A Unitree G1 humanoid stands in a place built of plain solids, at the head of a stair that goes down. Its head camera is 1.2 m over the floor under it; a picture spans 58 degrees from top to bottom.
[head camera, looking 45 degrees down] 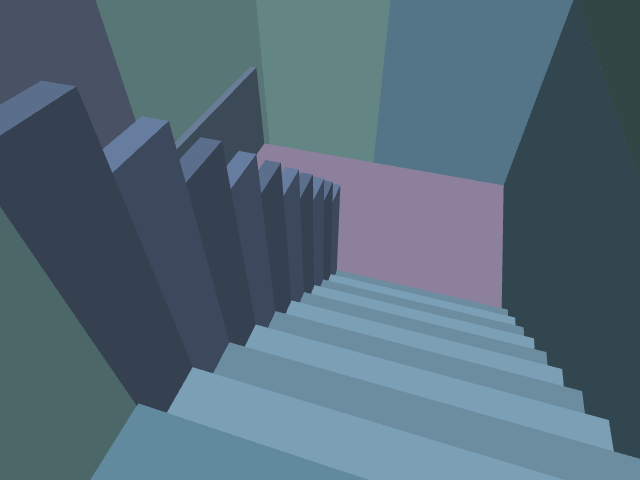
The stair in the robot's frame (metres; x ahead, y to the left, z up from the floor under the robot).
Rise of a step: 0.19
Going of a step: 0.23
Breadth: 1.57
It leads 17 degrees to the right of straight ahead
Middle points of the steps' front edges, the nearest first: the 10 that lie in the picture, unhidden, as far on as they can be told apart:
0.53 -0.30 -0.19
0.75 -0.37 -0.39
0.97 -0.44 -0.58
1.19 -0.51 -0.78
1.41 -0.57 -0.97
1.63 -0.64 -1.17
1.85 -0.71 -1.36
2.07 -0.78 -1.56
2.29 -0.85 -1.75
2.51 -0.91 -1.95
